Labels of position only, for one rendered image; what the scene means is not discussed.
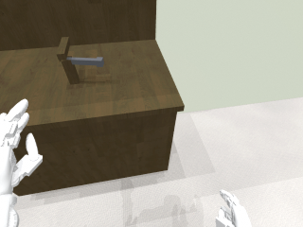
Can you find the right robot hand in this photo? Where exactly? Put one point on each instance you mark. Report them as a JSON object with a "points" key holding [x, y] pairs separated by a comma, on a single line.
{"points": [[237, 217]]}

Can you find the left robot hand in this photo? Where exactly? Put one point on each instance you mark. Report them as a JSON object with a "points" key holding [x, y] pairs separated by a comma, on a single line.
{"points": [[11, 125]]}

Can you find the counter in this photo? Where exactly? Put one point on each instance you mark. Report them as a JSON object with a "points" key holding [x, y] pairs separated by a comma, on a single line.
{"points": [[91, 124]]}

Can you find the left robot forearm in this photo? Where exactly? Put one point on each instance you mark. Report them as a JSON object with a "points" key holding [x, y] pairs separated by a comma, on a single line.
{"points": [[8, 216]]}

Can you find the tap lever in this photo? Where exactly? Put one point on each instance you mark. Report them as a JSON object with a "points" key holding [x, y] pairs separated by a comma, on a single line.
{"points": [[98, 61]]}

